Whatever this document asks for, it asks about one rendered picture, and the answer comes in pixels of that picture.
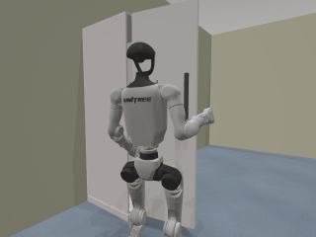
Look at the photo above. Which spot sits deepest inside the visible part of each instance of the handle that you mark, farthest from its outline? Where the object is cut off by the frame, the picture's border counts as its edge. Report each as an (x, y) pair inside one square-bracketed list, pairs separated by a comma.
[(186, 95)]

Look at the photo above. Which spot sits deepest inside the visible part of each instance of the robot right hand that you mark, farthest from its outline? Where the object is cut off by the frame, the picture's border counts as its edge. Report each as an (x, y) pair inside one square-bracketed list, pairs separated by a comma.
[(208, 111)]

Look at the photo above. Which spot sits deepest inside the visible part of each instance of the left robot forearm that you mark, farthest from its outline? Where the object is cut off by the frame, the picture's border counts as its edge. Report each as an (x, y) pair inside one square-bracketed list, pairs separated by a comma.
[(123, 142)]

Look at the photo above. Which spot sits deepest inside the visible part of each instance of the humanoid robot head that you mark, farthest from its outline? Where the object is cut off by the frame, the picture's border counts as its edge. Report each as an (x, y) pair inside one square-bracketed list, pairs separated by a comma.
[(138, 52)]

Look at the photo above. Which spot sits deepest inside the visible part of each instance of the robot right upper arm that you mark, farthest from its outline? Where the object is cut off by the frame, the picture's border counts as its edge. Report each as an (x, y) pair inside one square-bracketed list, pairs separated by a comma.
[(173, 96)]

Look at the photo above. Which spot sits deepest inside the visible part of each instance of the robot left upper arm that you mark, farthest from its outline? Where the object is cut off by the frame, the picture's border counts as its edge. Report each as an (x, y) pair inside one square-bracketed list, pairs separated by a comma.
[(115, 114)]

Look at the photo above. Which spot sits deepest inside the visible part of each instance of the right robot forearm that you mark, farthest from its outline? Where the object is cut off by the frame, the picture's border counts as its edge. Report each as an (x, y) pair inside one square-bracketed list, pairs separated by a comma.
[(192, 127)]

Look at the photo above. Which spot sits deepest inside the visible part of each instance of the fridge door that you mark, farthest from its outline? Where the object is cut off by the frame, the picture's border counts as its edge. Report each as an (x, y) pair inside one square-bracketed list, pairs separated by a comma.
[(172, 31)]

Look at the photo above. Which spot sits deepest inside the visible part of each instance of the left robot shin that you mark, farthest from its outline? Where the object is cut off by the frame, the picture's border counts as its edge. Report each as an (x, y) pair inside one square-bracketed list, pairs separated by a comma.
[(135, 231)]

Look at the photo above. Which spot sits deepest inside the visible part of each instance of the robot left hand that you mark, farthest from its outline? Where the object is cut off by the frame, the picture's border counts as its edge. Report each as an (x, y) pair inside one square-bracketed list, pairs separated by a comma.
[(135, 150)]

